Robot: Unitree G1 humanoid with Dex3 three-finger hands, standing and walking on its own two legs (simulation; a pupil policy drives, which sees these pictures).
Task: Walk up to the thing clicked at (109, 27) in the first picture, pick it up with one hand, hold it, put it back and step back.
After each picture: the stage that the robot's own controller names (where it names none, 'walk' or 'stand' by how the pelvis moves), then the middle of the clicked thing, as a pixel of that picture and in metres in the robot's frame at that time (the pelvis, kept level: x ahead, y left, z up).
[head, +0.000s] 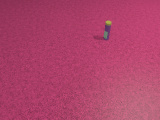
stand; (107, 30) +1.59 -0.24 -0.65
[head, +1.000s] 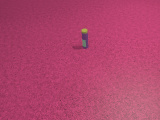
walk; (85, 39) +1.45 +0.13 -0.63
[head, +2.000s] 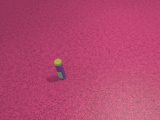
walk; (60, 69) +0.92 +0.34 -0.65
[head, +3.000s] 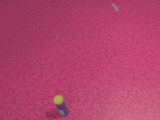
walk; (61, 106) +0.55 +0.29 -0.65
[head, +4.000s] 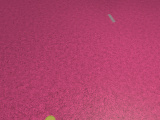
stand; out of the picture +0.40 +0.24 -0.64
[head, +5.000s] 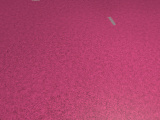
stand; out of the picture +0.38 +0.22 -0.66
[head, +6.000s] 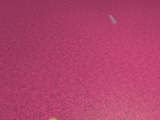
stand; out of the picture +0.40 +0.23 -0.66
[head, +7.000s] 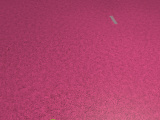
stand; out of the picture +0.38 +0.23 -0.66
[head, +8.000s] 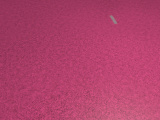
stand; out of the picture +0.38 +0.23 -0.66
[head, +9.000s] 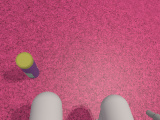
go down; (29, 67) +0.44 +0.26 -0.36
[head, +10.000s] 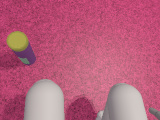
go down; (24, 51) +0.45 +0.28 -0.26
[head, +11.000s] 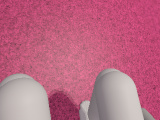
close in; out of the picture +0.43 +0.31 -0.17
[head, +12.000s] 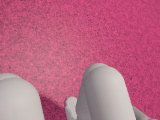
close; out of the picture +0.43 +0.32 -0.16
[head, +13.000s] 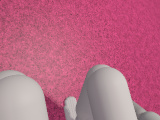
lift; out of the picture +0.40 +0.32 -0.16
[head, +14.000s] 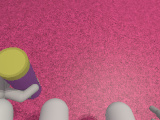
lift; (23, 79) +0.32 +0.21 +0.00
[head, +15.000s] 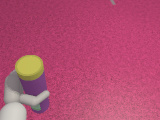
hold; (35, 88) +0.32 +0.18 +0.01
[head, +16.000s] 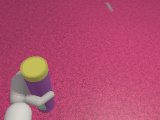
hold; (41, 88) +0.32 +0.17 +0.02
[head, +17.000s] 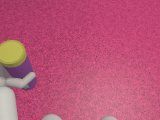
crouch; (21, 70) +0.38 +0.22 -0.04
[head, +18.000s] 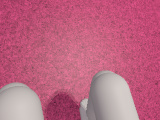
lower; out of the picture +0.49 +0.33 -0.08
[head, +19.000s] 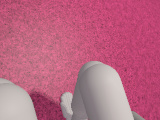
lower; out of the picture +0.45 +0.33 -0.16
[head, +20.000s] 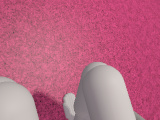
lower; out of the picture +0.43 +0.33 -0.16
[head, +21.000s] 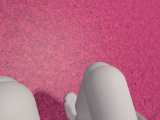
lower; out of the picture +0.42 +0.33 -0.16
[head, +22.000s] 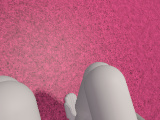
lower; out of the picture +0.43 +0.32 -0.17
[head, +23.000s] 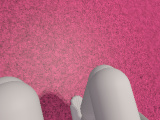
open; out of the picture +0.43 +0.31 -0.17
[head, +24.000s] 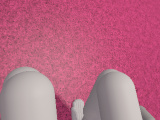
stand; out of the picture +0.43 +0.30 -0.18
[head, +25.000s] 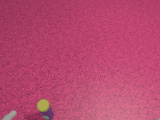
stand; (46, 110) +0.40 +0.23 -0.53
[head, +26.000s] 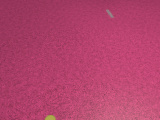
stand; out of the picture +0.40 +0.22 -0.60
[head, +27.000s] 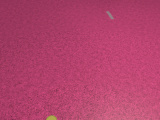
stand; out of the picture +0.40 +0.21 -0.60
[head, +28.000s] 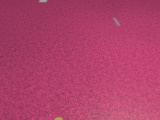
stand; out of the picture +0.42 +0.21 -0.65
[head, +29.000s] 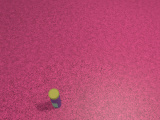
walk; (55, 99) +0.47 +0.19 -0.63
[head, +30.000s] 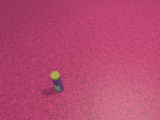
walk; (57, 82) +0.66 +0.29 -0.63
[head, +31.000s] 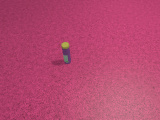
stand; (66, 53) +1.01 +0.24 -0.63
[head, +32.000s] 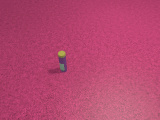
stand; (62, 62) +1.00 +0.24 -0.65
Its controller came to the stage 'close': yes
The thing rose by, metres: 0.66
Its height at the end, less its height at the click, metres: +0.00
